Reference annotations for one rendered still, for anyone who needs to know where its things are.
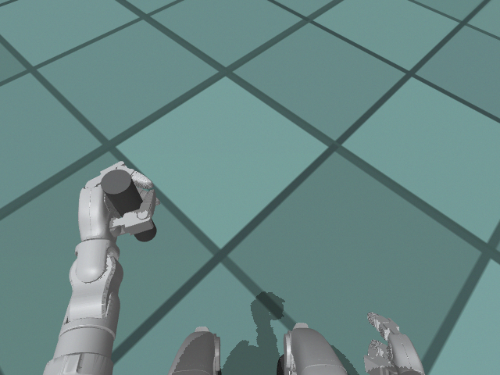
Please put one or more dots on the left robot arm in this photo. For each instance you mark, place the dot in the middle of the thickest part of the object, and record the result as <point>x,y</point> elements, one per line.
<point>89,327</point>

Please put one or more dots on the left robot hand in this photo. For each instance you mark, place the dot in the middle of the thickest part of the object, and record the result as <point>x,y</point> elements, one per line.
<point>97,216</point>

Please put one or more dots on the can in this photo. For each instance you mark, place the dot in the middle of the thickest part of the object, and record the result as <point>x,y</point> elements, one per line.
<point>123,194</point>

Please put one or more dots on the right robot hand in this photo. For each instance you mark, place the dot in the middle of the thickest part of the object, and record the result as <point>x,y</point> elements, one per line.
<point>399,356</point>

